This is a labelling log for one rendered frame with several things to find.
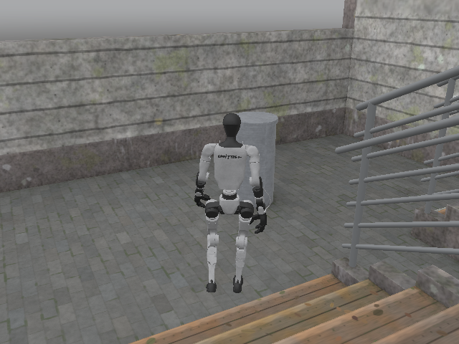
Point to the left robot forearm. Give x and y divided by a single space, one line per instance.
199 187

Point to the right robot hand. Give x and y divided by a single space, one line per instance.
263 222

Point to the humanoid robot torso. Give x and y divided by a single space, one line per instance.
229 173

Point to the left robot hand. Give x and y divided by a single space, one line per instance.
203 197

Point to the robot right foot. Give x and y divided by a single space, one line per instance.
237 287

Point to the right robot forearm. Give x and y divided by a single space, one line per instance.
259 198

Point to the left robot upper arm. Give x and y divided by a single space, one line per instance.
205 159

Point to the right robot upper arm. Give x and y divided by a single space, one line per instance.
254 155

